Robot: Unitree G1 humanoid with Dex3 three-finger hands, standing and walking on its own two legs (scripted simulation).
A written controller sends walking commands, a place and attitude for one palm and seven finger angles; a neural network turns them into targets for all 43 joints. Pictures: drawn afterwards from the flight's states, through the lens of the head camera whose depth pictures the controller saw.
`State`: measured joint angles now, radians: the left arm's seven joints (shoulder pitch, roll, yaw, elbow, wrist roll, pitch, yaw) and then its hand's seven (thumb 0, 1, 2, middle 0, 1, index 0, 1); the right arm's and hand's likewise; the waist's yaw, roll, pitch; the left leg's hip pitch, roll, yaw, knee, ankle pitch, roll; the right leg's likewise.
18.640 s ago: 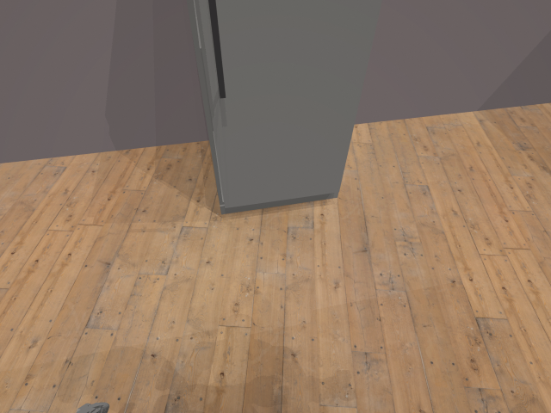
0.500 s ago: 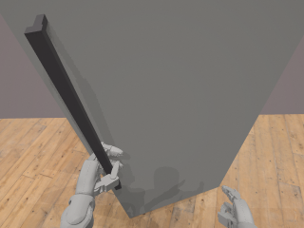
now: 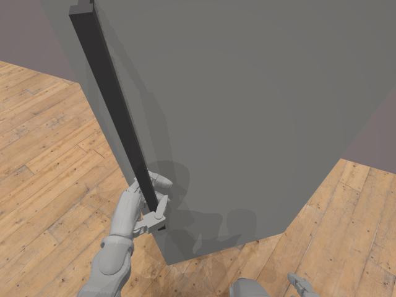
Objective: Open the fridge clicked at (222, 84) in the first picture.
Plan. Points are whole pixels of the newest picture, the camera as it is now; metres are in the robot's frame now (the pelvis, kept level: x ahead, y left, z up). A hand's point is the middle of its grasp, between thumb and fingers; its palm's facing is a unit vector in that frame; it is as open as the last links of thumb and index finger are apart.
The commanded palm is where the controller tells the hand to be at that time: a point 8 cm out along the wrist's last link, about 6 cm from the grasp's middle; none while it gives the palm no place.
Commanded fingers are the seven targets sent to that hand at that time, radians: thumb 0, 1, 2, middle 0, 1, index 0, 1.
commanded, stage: walk backward, drawing the door open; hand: left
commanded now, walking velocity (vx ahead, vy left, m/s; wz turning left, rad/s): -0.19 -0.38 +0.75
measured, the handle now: (139, 160) +0.31 +0.10 +0.15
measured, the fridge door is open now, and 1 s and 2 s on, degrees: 38 74 69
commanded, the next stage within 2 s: stop walking and hold the door back in 0.74 s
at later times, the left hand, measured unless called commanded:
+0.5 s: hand (211, 293) +0.13 -0.01 +0.04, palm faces +0.38 -0.90 -0.19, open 5.7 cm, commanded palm +0.08 +0.02 +0.05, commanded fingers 0.00 0.90 0.90 -0.45 -1.40 -0.45 -1.40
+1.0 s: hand out of the picture +0.04 -0.14 +0.04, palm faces +0.81 -0.56 -0.17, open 5.5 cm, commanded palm +0.00 -0.09 +0.04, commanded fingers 0.00 0.90 0.90 -0.45 -1.40 -0.45 -1.40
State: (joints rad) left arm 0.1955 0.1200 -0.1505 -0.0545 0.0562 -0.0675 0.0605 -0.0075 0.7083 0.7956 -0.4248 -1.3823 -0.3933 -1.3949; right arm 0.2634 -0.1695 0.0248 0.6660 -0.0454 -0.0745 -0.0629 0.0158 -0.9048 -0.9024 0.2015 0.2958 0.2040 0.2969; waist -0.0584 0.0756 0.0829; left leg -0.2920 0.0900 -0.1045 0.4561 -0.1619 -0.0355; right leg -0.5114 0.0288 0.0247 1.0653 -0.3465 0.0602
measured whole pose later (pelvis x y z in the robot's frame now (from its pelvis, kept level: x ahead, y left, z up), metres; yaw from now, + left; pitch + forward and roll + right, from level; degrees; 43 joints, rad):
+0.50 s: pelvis -0.07 -0.24 -0.01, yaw +24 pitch -1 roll +0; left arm 0.19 0.18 -0.01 -0.16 0.03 -0.09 0.05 0.01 0.70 0.82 -0.45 -1.40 -0.37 -1.40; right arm 0.17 -0.16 -0.01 0.61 -0.05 -0.12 -0.09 0.01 -0.91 -0.90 0.20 0.30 0.20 0.30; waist -0.04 -0.03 0.15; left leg -0.28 0.08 -0.02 0.56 -0.26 -0.06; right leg -0.55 0.01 -0.04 1.10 -0.40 0.06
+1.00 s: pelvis -0.04 -0.45 -0.01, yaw +46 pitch +1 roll +1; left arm 0.11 0.19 0.01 0.02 -0.01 -0.10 0.13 -0.01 0.71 0.83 -0.44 -1.39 -0.41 -1.40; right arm 0.18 -0.26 -0.01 0.62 -0.01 -0.05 -0.12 0.02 -0.91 -0.90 0.20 0.30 0.20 0.30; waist 0.03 -0.04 0.05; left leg -0.21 -0.03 0.10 0.63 -0.50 0.01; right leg -0.35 -0.06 -0.30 0.47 -0.16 -0.11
